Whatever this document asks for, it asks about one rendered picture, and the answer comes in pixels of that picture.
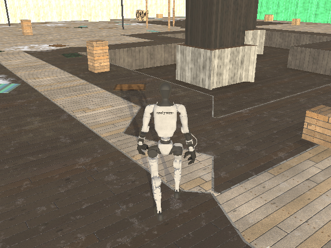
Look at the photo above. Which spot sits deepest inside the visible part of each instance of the left robot thigh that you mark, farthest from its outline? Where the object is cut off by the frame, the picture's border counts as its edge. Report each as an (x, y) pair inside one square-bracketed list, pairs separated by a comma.
[(153, 164)]

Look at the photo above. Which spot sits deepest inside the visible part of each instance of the right robot hand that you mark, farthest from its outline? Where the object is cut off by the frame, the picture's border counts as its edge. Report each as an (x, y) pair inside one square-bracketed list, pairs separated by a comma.
[(192, 157)]

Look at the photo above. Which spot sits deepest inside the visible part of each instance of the left robot hand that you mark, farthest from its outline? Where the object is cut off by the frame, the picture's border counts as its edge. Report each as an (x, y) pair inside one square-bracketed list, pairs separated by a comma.
[(144, 147)]

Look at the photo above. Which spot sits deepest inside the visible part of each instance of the robot right forearm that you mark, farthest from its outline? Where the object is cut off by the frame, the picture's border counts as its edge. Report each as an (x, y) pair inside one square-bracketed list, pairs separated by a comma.
[(189, 141)]

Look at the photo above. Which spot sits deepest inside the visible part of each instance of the robot left forearm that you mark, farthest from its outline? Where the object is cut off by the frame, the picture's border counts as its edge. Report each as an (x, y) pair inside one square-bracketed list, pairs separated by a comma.
[(141, 136)]

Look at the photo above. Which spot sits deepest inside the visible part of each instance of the left robot upper arm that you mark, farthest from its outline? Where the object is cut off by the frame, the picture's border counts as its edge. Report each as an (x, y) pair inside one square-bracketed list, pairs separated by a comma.
[(146, 117)]

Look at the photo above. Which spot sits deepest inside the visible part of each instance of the right robot foot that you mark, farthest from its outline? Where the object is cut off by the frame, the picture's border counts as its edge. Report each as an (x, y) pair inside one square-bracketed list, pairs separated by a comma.
[(176, 194)]

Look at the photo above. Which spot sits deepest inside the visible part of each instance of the right robot upper arm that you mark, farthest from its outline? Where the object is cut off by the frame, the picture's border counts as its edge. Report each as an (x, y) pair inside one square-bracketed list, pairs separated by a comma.
[(183, 117)]

